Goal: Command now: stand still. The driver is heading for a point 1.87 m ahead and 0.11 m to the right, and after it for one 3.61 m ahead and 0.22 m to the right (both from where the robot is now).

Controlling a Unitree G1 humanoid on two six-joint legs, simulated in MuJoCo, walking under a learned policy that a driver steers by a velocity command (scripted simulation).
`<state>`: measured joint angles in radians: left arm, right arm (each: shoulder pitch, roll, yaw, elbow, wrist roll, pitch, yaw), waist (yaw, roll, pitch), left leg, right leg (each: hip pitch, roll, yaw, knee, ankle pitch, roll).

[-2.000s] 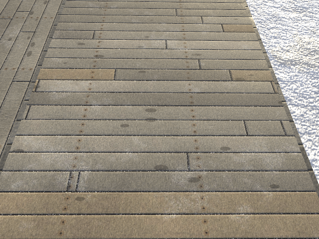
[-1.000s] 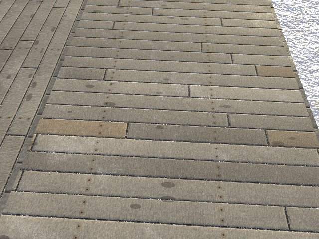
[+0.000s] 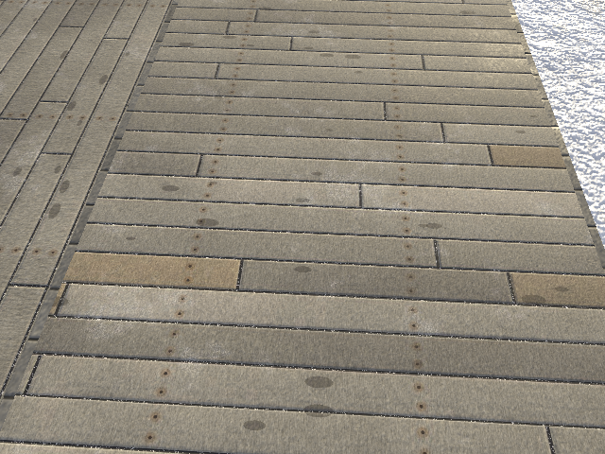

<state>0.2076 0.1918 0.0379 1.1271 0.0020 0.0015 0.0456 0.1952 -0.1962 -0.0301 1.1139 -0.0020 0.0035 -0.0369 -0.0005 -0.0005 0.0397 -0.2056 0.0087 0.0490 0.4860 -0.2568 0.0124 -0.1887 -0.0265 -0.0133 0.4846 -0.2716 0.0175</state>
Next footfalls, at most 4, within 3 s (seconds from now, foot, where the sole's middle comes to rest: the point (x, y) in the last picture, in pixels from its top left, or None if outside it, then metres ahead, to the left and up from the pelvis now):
1.88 left None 0.47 0.08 -0.78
2.42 right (388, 348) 0.77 -0.18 -0.78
2.98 left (291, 248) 1.09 0.06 -0.78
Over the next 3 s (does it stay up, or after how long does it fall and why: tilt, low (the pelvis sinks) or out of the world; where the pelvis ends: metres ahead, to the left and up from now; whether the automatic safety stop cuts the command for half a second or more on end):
stays up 0.92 -0.04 -0.02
